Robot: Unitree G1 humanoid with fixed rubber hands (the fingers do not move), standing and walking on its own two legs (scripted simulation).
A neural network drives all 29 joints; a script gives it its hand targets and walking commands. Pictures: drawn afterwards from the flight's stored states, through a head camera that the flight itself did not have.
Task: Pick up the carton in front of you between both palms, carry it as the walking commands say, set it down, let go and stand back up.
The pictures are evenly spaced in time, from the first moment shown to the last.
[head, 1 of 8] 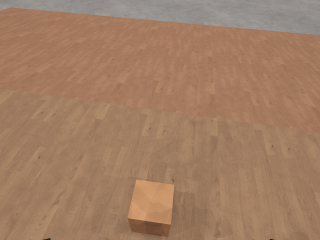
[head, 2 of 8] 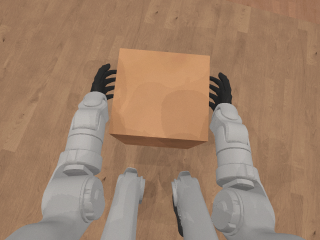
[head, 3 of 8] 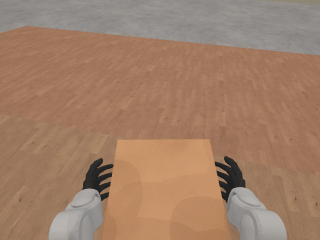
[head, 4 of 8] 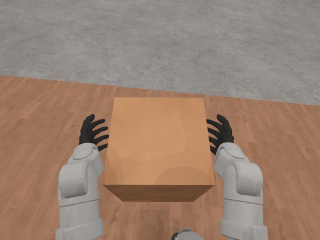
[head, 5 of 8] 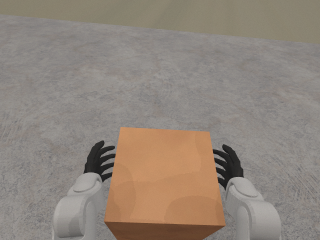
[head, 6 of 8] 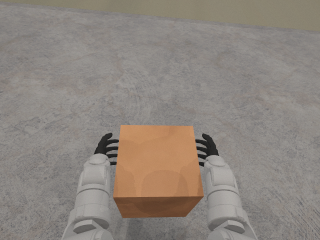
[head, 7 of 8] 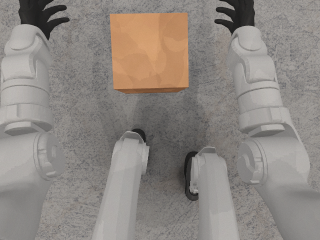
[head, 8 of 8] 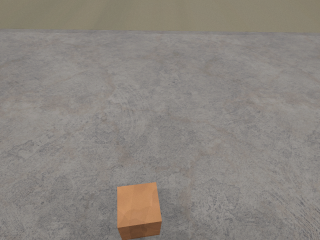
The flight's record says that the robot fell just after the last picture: no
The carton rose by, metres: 0.67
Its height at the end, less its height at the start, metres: -0.31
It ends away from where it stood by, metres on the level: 5.41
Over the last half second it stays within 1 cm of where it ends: yes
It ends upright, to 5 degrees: yes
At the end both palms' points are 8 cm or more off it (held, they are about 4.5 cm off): yes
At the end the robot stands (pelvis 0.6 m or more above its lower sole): yes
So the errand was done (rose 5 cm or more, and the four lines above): yes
